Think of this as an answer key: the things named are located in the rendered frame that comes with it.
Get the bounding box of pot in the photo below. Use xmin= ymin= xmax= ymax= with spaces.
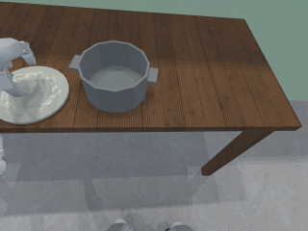
xmin=68 ymin=40 xmax=159 ymax=114

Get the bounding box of table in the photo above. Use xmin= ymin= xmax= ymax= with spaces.
xmin=0 ymin=1 xmax=302 ymax=176

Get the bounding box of robot left shin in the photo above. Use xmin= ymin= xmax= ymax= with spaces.
xmin=115 ymin=218 xmax=127 ymax=224

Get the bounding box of knob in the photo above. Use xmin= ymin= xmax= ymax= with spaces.
xmin=18 ymin=80 xmax=39 ymax=96

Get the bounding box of robot right shin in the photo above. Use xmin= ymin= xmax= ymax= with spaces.
xmin=169 ymin=222 xmax=182 ymax=230

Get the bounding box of lid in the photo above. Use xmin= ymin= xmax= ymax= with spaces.
xmin=0 ymin=65 xmax=69 ymax=124

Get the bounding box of robot shin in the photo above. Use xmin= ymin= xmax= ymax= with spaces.
xmin=115 ymin=218 xmax=127 ymax=224
xmin=169 ymin=222 xmax=182 ymax=230

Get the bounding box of left robot hand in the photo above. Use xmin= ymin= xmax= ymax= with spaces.
xmin=0 ymin=38 xmax=37 ymax=97

